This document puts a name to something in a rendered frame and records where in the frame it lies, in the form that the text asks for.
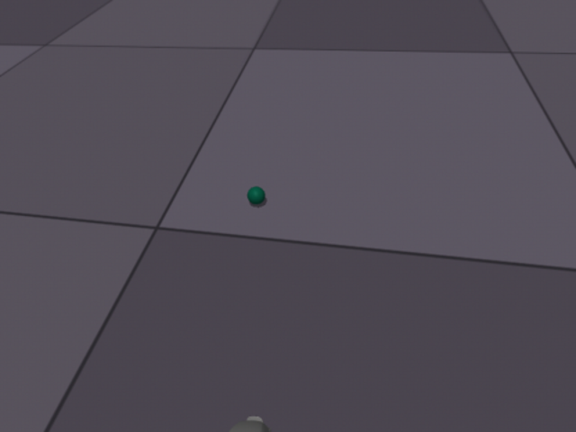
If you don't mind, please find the ball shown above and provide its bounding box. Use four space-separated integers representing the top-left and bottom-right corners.
247 186 266 204

